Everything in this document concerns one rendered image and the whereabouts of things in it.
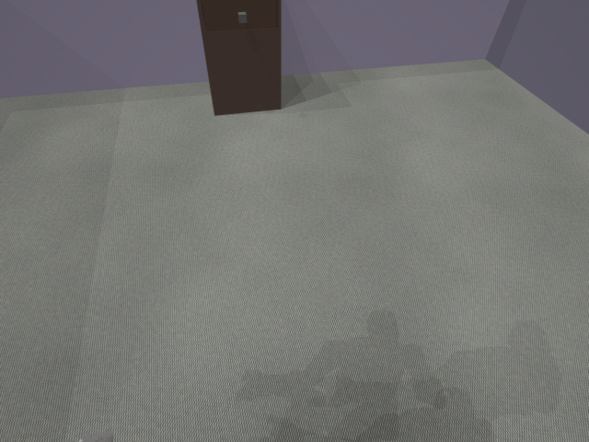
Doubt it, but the drawer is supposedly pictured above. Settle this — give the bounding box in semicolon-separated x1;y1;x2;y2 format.
201;0;277;31

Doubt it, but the cabinet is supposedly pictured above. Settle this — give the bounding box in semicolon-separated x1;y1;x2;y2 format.
197;0;282;116

